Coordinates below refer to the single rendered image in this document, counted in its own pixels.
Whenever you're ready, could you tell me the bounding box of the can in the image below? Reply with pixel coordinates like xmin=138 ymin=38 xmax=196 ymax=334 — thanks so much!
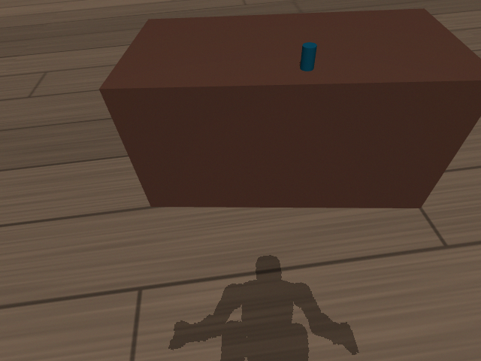
xmin=300 ymin=42 xmax=317 ymax=71

